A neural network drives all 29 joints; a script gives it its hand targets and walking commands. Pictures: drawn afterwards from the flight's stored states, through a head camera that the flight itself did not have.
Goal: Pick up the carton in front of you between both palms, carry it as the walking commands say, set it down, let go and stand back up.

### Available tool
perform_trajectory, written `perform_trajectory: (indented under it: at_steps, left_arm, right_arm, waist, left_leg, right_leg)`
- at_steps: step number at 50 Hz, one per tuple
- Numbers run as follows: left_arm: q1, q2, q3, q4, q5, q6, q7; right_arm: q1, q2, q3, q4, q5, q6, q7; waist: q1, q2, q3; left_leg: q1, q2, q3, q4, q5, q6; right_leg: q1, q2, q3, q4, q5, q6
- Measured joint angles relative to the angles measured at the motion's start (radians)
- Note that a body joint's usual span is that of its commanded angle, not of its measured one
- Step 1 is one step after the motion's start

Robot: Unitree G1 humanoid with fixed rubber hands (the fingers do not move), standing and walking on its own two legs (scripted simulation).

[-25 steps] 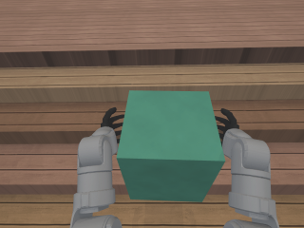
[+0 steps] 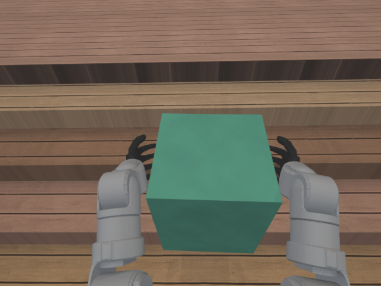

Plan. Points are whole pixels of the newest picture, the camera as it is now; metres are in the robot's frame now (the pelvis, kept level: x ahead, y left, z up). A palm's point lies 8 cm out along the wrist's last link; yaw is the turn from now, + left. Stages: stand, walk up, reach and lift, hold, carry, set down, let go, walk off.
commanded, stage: carry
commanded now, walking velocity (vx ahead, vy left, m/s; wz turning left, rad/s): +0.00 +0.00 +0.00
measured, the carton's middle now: (209, 186) +0.34 +0.00 +0.05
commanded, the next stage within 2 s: none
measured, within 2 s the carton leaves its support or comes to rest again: neither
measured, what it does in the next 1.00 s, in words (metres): lifts its left foot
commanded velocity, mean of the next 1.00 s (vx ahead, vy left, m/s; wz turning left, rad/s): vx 0.23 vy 0.00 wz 0.00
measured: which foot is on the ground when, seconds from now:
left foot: down 0.00-0.94, up 0.96-1.00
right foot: down 0.00-1.00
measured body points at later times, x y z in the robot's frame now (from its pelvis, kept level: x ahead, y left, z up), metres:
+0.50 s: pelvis +0.00 +0.00 +0.00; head -0.01 +0.00 +0.45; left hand +0.34 +0.15 +0.11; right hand +0.34 -0.15 +0.11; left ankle +0.04 +0.08 -0.73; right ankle +0.02 -0.10 -0.73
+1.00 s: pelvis +0.09 -0.01 -0.01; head +0.07 -0.01 +0.44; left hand +0.44 +0.15 +0.14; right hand +0.44 -0.16 +0.14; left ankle +0.03 +0.08 -0.66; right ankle +0.02 -0.10 -0.73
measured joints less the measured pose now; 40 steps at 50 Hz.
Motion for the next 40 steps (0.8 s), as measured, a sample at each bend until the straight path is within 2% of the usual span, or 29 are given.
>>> perform_trajectory:
  at_steps: [31,40]
  left_arm:
    - [0.002,0.0,-0.003,-0.007,0.0,0.003,0.0]
    - [-0.017,0.033,-0.016,-0.082,-0.053,0.029,0.019]
  right_arm:
    - [0.004,0.0,0.002,-0.007,0.002,0.002,-0.001]
    - [-0.024,-0.012,0.028,-0.076,0.035,0.027,-0.028]
  waist:
    - [0.0,-0.003,-0.001]
    - [0.0,-0.004,-0.048]
  left_leg:
    - [0.01,0.001,0.002,-0.004,-0.008,-0.001]
    - [-0.021,-0.004,0.011,0.068,-0.087,0.027]
  right_leg:
    - [0.009,0.001,0.002,-0.005,-0.006,-0.001]
    - [-0.039,-0.003,0.011,0.106,-0.139,-0.059]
